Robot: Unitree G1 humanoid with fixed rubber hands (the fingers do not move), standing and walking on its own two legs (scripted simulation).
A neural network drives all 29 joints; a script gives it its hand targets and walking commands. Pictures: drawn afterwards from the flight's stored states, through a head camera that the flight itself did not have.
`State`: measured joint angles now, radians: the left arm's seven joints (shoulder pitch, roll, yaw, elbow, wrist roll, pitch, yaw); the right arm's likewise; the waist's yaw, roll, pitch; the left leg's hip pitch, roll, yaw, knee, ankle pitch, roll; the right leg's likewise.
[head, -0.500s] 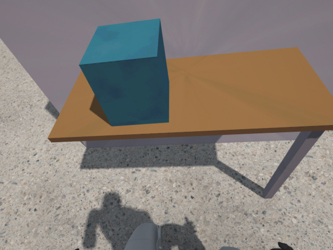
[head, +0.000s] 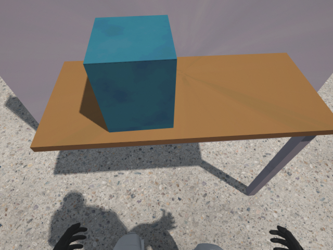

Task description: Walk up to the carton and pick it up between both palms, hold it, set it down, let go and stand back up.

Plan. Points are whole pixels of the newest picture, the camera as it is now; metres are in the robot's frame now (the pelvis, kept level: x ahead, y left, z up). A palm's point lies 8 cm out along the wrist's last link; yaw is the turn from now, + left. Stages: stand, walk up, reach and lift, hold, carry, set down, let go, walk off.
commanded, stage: walk up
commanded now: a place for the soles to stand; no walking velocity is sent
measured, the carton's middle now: (137, 76) +0.55 +0.11 +0.09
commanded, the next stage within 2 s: none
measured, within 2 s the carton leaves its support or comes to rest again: neither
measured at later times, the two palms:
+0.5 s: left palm out of the picture +0.11 +0.27 -0.08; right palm out of the picture +0.11 -0.27 -0.08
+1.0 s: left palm out of the picture +0.11 +0.32 -0.09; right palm (248, 215) +0.21 -0.19 -0.08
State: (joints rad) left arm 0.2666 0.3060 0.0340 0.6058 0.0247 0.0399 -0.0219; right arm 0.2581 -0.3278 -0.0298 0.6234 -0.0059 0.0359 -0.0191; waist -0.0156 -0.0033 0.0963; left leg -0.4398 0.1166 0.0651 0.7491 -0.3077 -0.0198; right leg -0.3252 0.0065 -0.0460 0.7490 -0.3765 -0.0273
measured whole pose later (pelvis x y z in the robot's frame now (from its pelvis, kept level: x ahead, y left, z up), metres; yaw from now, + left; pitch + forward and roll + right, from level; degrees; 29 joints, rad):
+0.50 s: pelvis +0.01 +0.00 +0.01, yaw +5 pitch -2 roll +0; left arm 0.25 0.29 0.00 0.65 0.02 0.03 -0.02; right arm 0.35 -0.31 -0.05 0.62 -0.03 0.02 0.02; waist -0.01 -0.01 0.05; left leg -0.38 0.01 -0.03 0.68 -0.31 0.01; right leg -0.26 -0.05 -0.12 0.69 -0.39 -0.03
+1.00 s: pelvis +0.06 +0.05 +0.01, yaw +8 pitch +0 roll -1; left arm 0.34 0.29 0.01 0.63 0.02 0.01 0.01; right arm 0.26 -0.27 -0.01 0.66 -0.01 0.02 0.03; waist 0.00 -0.02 0.04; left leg -0.33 -0.05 -0.02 0.64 -0.31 0.05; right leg -0.14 -0.12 -0.14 0.58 -0.41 0.05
